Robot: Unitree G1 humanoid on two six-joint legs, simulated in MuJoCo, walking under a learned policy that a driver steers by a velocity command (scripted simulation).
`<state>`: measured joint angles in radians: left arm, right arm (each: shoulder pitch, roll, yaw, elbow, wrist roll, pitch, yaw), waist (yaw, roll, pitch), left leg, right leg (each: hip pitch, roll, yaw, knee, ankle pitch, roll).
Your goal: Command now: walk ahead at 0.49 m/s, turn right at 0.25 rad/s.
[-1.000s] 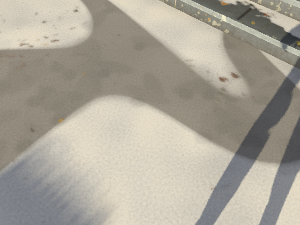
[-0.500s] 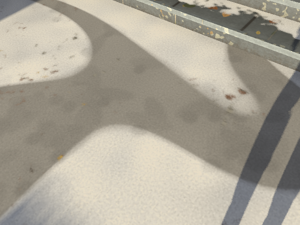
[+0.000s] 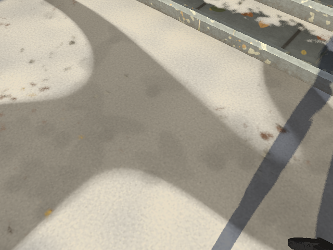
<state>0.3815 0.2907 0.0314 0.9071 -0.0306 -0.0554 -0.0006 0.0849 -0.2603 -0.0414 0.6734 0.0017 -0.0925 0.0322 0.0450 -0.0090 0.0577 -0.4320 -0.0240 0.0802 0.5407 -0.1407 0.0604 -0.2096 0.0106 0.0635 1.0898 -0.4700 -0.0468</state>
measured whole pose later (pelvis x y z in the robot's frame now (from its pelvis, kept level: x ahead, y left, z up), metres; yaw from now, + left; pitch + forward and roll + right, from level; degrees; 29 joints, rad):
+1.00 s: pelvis +0.57 -0.13 +0.00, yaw -33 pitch +2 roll +1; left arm 0.37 0.31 0.08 0.72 -0.03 -0.02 0.02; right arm 0.06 -0.28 -0.05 0.70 -0.01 -0.13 0.02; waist 0.06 -0.03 0.02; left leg -0.44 -0.04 0.00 0.54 -0.14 0.02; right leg -0.23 0.08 0.20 0.95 -0.50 -0.04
